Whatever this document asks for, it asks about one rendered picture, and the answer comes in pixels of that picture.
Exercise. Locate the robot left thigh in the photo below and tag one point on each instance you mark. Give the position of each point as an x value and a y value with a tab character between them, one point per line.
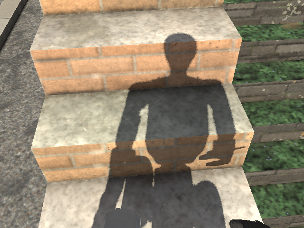
123	218

